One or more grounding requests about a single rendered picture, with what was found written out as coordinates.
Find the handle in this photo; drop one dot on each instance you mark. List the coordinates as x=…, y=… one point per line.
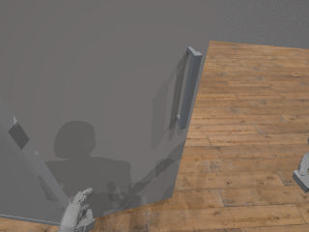
x=194, y=67

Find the right robot hand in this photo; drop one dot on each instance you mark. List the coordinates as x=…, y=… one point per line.
x=301, y=175

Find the fridge door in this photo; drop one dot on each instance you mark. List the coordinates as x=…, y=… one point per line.
x=97, y=85

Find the left robot hand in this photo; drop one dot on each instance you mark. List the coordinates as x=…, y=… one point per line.
x=71, y=219

